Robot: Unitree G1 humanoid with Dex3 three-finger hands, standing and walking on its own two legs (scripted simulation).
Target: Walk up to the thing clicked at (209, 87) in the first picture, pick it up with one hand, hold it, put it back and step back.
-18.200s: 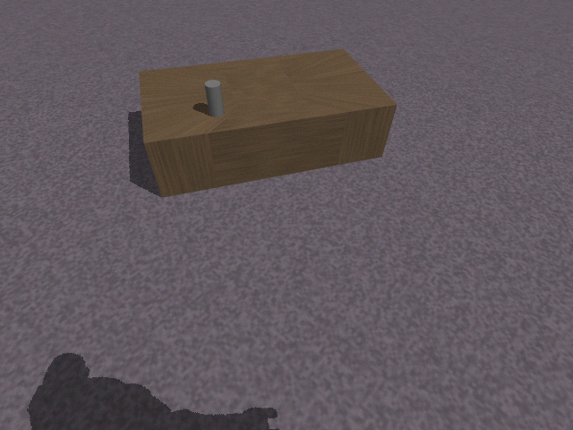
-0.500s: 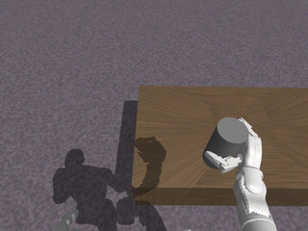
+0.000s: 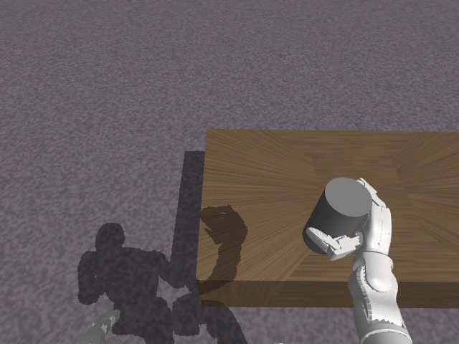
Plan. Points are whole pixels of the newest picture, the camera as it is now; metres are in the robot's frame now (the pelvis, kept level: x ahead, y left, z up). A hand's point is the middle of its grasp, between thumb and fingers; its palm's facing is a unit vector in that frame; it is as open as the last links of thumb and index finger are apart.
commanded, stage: hold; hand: right
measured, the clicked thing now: (332, 219) +0.33 -0.17 +0.04
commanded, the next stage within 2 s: crouch in 0.80 s
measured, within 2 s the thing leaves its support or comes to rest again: neither
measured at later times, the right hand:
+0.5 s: hand (335, 219) +0.33 -0.18 +0.04, palm faces +0.23 +0.97 +0.00, open 10.3 cm
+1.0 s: hand (333, 220) +0.33 -0.17 +0.04, palm faces +0.23 +0.97 +0.00, open 10.3 cm
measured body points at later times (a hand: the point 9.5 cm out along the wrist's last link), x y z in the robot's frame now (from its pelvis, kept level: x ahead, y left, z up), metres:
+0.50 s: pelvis +0.00 +0.00 +0.00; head +0.04 +0.00 +0.45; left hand +0.13 +0.24 -0.11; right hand +0.31 -0.23 +0.04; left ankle -0.01 +0.13 -0.70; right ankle +0.03 -0.13 -0.70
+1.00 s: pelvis -0.01 +0.00 +0.00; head +0.04 +0.00 +0.44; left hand +0.12 +0.25 -0.11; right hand +0.31 -0.22 +0.04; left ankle -0.01 +0.13 -0.70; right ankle +0.03 -0.13 -0.70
